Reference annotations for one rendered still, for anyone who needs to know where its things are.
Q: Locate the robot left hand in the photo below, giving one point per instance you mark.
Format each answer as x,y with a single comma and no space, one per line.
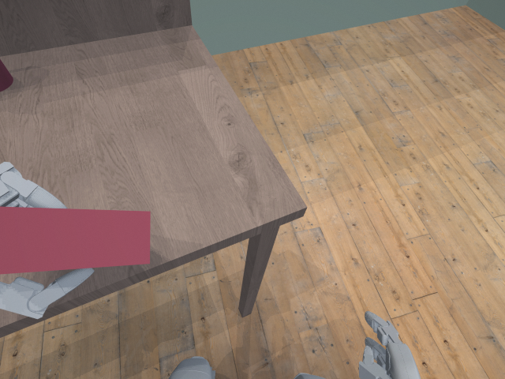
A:
24,296

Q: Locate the robot left thigh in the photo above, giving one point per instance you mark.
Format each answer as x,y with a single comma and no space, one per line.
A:
193,368

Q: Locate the sponge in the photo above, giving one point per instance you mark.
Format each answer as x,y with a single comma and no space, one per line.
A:
49,239

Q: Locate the table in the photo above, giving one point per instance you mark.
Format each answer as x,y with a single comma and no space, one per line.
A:
118,105

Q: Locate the robot right hand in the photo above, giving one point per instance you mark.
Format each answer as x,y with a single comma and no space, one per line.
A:
394,362

